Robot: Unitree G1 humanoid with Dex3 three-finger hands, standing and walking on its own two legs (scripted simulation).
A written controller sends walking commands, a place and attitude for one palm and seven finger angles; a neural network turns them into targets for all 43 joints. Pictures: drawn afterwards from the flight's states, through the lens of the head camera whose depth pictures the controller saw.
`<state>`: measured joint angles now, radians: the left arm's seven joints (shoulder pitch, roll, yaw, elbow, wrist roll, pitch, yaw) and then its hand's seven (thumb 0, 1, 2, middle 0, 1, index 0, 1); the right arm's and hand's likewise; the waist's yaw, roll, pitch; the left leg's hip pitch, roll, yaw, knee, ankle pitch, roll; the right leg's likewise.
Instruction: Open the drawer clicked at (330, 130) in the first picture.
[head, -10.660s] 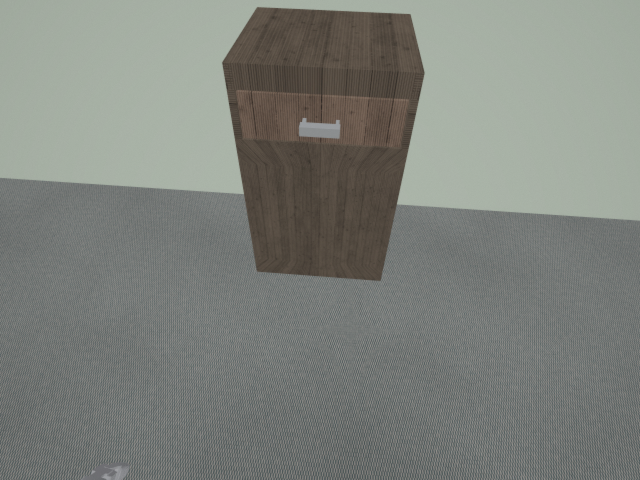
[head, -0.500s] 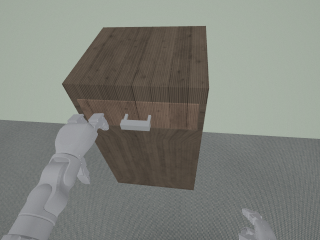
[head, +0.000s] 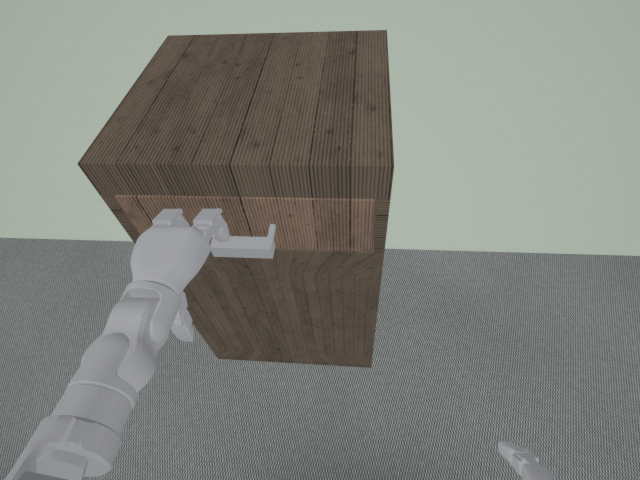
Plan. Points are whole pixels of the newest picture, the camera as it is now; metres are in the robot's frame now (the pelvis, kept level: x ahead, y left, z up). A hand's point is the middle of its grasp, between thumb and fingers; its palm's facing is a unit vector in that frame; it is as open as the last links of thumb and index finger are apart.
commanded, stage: move the hooked fingers above the handle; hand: left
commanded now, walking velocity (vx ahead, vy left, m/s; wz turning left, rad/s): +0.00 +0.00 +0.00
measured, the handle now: (245, 237) +0.51 +0.19 -0.06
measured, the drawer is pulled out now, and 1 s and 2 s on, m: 0.00 0.00 0.00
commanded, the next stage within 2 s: none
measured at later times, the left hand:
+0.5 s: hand (213, 248) +0.42 +0.20 +0.02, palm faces +0.00 -0.05 -1.00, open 13.8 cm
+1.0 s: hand (243, 233) +0.47 +0.17 +0.00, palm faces +0.07 -0.03 -1.00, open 13.6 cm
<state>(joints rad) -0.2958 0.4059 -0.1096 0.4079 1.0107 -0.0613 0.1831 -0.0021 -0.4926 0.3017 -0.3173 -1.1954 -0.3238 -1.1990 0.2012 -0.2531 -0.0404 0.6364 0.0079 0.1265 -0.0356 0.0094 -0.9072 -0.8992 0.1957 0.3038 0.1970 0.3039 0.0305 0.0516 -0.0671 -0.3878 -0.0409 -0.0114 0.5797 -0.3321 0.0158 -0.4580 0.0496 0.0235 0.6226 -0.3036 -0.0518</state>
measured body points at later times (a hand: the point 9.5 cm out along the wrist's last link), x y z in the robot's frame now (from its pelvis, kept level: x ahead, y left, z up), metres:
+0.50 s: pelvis +0.00 +0.02 -0.01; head +0.06 +0.00 +0.44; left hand +0.41 +0.20 +0.08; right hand +0.10 -0.24 -0.14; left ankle -0.03 +0.12 -0.73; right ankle +0.00 -0.08 -0.73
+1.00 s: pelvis -0.01 +0.03 -0.03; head +0.07 +0.01 +0.42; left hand +0.46 +0.17 +0.06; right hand +0.01 -0.24 -0.16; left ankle -0.03 +0.12 -0.73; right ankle +0.00 -0.08 -0.73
